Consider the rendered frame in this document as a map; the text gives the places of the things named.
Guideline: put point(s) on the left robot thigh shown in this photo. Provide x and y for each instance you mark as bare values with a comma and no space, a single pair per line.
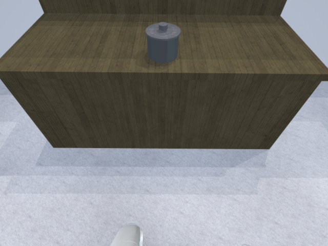
129,235

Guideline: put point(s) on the table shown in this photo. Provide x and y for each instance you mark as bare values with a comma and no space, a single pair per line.
82,74

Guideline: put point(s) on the lid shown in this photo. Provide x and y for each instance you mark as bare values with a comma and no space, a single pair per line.
171,33

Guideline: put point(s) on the knob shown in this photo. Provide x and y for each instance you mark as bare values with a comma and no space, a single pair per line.
163,26

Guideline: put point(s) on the pot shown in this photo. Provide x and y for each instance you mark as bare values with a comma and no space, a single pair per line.
162,51

